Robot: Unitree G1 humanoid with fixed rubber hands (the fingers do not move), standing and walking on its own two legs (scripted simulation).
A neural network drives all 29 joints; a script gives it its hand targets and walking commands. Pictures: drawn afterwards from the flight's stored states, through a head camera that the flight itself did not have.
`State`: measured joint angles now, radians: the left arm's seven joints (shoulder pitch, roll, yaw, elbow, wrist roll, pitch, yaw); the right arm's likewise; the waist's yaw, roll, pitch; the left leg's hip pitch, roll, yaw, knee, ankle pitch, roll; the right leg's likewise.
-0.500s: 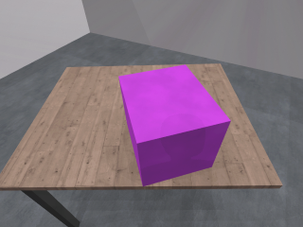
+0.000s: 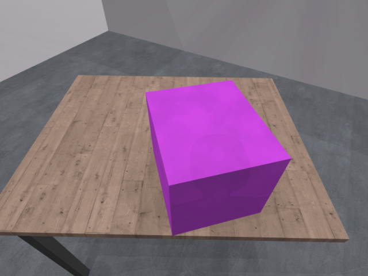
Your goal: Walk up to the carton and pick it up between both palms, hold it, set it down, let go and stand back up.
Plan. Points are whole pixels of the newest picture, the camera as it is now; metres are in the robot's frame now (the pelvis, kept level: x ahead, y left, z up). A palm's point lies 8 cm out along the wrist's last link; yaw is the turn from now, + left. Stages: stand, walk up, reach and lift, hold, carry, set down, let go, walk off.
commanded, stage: walk up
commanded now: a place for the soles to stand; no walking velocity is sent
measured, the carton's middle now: (203, 153) +0.43 -0.05 +0.02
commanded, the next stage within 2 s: none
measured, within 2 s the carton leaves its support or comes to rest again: neither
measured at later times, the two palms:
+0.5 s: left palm out of the picture +0.13 +0.22 -0.10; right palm out of the picture +0.09 -0.29 -0.11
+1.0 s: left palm out of the picture +0.01 +0.25 -0.12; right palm out of the picture -0.04 -0.30 -0.12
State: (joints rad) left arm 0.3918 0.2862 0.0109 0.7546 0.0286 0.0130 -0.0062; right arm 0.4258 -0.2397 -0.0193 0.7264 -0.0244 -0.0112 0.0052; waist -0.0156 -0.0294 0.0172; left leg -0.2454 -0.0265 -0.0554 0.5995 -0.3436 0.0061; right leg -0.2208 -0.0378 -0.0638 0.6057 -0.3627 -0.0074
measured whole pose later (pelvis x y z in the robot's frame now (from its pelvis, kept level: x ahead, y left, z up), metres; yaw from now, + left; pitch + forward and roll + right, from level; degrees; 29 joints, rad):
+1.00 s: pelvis -0.06 -0.02 -0.01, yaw -1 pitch -5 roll +1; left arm 0.34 0.28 0.07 0.70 0.03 0.08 0.03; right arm 0.37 -0.27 -0.07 0.79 -0.01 0.06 0.02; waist -0.01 -0.05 0.05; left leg -0.21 -0.01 0.09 0.68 -0.39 0.05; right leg -0.51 -0.03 -0.01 0.68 -0.34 0.03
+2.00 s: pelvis +0.02 +0.05 +0.00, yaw -7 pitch -3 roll -2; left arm 0.37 0.28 0.03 0.76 0.04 0.05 0.02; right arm 0.42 -0.23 -0.02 0.70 -0.03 -0.01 -0.02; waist -0.03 -0.06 0.08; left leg -0.31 0.06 0.05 0.65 -0.29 0.02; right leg -0.39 -0.01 0.00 1.19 -0.52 0.00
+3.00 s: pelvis -0.02 -0.01 +0.01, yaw -1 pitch -2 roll +1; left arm 0.38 0.27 0.02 0.80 0.01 0.02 -0.01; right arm 0.37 -0.24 -0.03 0.71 0.00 0.01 0.01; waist 0.03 -0.02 0.01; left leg -0.21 -0.02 -0.05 0.56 -0.39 0.00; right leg -0.34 -0.02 -0.13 0.55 -0.24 -0.05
